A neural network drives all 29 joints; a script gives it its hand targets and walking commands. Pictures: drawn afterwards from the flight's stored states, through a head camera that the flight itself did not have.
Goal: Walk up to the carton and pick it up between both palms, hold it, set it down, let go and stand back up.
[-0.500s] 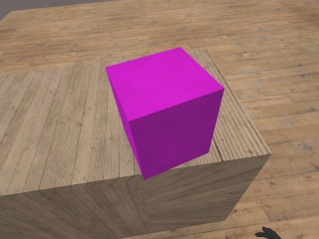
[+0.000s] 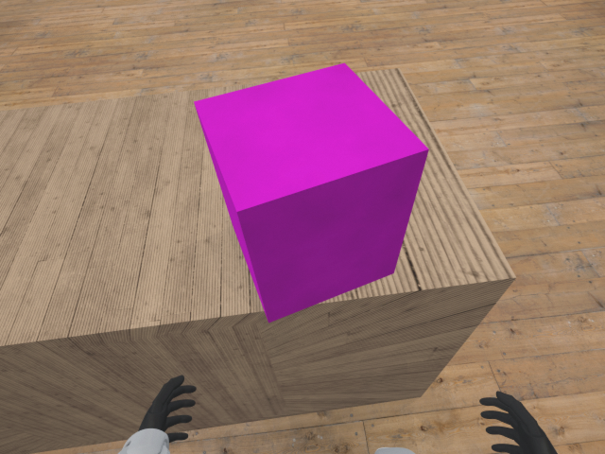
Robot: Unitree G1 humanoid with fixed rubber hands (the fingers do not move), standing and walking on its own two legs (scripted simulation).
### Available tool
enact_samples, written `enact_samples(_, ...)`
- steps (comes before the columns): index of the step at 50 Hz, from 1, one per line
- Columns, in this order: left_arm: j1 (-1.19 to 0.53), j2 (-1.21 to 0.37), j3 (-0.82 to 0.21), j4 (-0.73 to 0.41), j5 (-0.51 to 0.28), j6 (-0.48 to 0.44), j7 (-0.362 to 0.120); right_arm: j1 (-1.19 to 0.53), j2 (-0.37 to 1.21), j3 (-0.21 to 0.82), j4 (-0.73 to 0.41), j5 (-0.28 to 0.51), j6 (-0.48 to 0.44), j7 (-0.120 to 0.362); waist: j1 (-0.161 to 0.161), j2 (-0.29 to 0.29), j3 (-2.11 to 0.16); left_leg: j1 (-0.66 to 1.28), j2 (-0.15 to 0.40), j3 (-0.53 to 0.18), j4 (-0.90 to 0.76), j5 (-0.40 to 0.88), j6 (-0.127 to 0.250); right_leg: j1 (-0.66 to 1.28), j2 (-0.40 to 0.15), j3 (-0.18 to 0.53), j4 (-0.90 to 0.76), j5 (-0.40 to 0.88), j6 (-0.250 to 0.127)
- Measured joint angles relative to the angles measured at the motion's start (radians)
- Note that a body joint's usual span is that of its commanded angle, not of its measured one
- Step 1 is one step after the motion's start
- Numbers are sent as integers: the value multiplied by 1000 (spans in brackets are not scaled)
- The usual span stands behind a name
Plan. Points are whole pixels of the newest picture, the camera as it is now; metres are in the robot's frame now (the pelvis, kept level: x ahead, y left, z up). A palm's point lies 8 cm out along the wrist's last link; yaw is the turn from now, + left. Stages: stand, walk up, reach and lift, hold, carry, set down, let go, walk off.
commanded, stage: reach and lift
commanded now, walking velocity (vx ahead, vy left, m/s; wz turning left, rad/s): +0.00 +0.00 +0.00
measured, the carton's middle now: (305, 197) +0.44 +0.01 +0.09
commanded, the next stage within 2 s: none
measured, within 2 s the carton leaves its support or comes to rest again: neither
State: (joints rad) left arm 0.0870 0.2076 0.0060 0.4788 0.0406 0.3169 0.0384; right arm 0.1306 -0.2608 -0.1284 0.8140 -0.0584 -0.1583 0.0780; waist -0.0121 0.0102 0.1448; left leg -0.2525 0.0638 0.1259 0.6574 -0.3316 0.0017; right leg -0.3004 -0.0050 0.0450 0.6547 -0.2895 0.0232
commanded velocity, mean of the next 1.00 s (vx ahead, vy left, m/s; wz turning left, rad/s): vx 0.00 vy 0.00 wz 0.00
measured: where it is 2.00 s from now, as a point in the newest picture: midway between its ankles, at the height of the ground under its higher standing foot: outside the picture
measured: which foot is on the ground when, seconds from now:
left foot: down 0.00-1.00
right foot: down 0.00-1.00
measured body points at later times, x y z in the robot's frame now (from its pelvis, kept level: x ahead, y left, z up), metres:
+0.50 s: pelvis +0.04 -0.02 +0.03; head +0.05 -0.02 +0.48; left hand +0.20 +0.22 -0.04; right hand +0.20 -0.26 -0.05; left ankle +0.01 +0.11 -0.72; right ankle +0.04 -0.13 -0.72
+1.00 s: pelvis +0.04 -0.02 +0.03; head +0.03 -0.01 +0.48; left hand +0.19 +0.19 +0.01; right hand +0.22 -0.26 +0.01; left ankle +0.01 +0.11 -0.72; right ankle +0.04 -0.13 -0.72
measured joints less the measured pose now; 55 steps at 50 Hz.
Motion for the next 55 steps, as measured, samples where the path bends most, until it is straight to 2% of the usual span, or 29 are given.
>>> enact_samples(10, 44, -19, 22, -29, -13, -31, 19, 65, 9, 54, -136, 29, 52, 3, -1, -25, -49, 161, -10, -26, -229, 90, -28, 153, 1, -31, -186, 58, -26)
enact_samples(19, 115, -8, 33, -67, -42, -138, 30, 127, 29, 81, -226, 61, 35, 0, 12, -16, -61, 205, -6, -38, -327, 127, -39, 198, 10, -42, -277, 87, -35)
enact_samples(28, 194, -38, 7, -154, -45, -220, 56, 149, 12, 100, -251, 127, -16, 24, 27, -14, -84, 218, -5, -42, -363, 132, -35, 228, 13, -45, -346, 110, -30)
enact_samples(37, 273, -88, -13, -285, -18, -231, 92, 172, -46, 116, -295, 227, -29, 70, 39, -23, -116, 232, -7, -49, -376, 129, -30, 259, 12, -48, -391, 123, -25)
enact_samples(44, 321, -122, -25, -383, -5, -226, 118, 208, -80, 122, -381, 287, -12, 94, 43, -28, -127, 233, -8, -53, -384, 136, -31, 260, 13, -48, -400, 130, -27)
enact_samples(50, 376, -135, -44, -496, -33, -232, 138, 264, -99, 125, -496, 328, 1, 105, 46, -38, -122, 217, -9, -59, -385, 148, -35, 235, 13, -51, -379, 128, -32)
enact_samples(55, 385, -145, -59, -548, -46, -220, 166, 273, -104, 116, -562, 353, 18, 114, 51, -41, -119, 192, -8, -63, -379, 157, -39, 204, 15, -53, -356, 127, -38)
